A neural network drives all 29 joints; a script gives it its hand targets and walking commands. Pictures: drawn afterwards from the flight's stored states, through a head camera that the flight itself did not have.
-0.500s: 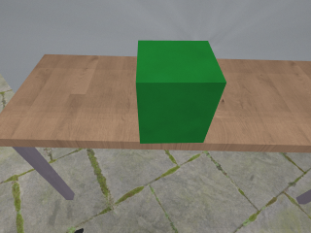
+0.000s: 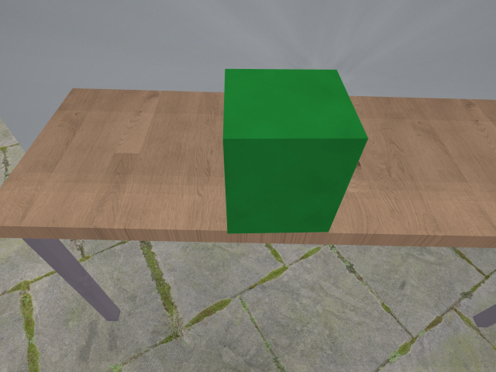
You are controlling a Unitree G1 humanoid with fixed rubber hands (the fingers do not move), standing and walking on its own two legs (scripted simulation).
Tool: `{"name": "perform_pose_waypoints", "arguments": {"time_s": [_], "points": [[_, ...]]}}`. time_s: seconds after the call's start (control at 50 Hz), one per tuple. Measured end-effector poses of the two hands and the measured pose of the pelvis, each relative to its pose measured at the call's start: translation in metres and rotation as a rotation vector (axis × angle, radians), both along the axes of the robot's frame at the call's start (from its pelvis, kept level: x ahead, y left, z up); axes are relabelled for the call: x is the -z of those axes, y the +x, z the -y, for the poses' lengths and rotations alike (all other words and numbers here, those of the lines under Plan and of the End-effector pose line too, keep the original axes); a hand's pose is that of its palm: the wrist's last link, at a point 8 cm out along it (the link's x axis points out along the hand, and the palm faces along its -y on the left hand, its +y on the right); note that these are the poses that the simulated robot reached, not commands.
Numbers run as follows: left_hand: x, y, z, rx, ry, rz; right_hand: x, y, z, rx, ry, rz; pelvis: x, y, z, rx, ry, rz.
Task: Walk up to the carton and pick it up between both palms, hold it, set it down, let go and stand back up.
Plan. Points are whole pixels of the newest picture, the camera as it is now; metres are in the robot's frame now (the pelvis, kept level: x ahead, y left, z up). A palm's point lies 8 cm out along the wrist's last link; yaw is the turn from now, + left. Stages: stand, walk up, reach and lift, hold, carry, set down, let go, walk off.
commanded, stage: stand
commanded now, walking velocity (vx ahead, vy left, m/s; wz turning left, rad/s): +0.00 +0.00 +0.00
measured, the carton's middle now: (279, 155) +0.50 -0.05 +0.07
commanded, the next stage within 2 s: walk up in 1.60 s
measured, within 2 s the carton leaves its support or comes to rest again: neither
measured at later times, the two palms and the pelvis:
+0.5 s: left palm out of the picture -0.02 +0.22 -0.14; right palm out of the picture +0.00 -0.22 -0.13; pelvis -0.01 +0.00 +0.01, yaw +0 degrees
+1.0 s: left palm out of the picture -0.05 +0.21 -0.14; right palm out of the picture -0.05 -0.21 -0.14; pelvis -0.02 +0.00 +0.01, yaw +0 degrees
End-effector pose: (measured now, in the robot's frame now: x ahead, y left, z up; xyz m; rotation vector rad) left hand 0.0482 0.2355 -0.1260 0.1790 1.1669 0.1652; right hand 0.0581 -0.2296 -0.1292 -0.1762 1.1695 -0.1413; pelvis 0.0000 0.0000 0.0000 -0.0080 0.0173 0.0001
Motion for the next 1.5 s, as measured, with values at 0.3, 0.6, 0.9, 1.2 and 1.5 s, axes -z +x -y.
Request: {"name": "perform_pose_waypoints", "arguments": {"time_s": [0.3, 0.6, 0.9, 1.2, 1.5], "points": [[0.01, -0.049, 0.011, -0.036, -0.039, -0.156, 0.001, -0.036, 0.001, 0.04, -0.012, -0.128, -0.005, -0.004, -0.001, -0.004, 0.001, 0.016], [0.012, -0.08, 0.024, -0.058, -0.059, -0.24, 0.007, -0.067, -0.01, 0.057, 0.027, -0.206, -0.008, -0.009, 0.0, -0.007, 0.007, 0.037], [0.013, -0.092, 0.03, -0.058, -0.07, -0.268, 0.009, -0.101, -0.017, 0.087, 0.045, -0.277, -0.009, -0.018, 0.001, -0.005, 0.004, 0.048], [0.014, -0.105, 0.038, -0.057, -0.088, -0.289, 0.012, -0.117, -0.03, 0.087, 0.07, -0.295, -0.009, -0.027, 0.0, 0.002, 0.005, 0.046], [0.014, -0.117, 0.046, -0.072, -0.097, -0.318, 0.01, -0.112, -0.024, 0.083, 0.065, -0.291, -0.01, -0.026, 0.005, -0.004, 0.005, 0.025]]}}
